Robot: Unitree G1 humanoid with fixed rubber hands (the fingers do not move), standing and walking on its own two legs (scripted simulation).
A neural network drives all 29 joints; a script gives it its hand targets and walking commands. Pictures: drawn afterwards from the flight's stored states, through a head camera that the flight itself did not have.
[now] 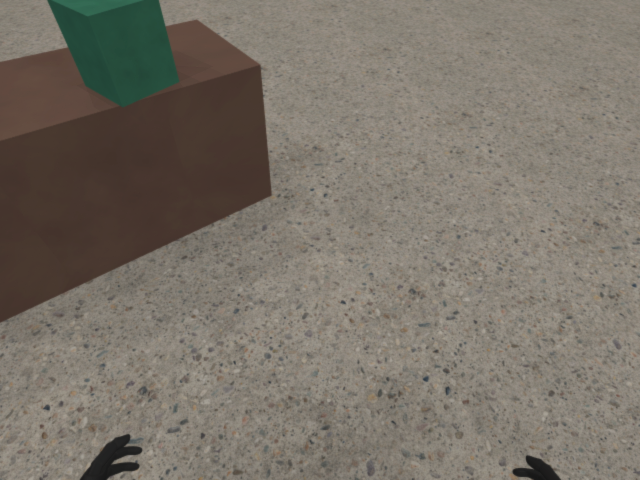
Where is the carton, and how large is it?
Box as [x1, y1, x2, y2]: [47, 0, 178, 106]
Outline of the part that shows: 47,0 84,83 88,87 121,106 124,106 178,81 158,0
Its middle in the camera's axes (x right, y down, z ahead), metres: -0.61 -0.58 +1.15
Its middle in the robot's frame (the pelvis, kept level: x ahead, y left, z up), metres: +1.23 +0.62 -0.03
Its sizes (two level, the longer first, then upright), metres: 0.210 0.200 0.250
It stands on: a pedestal, 0.63 m high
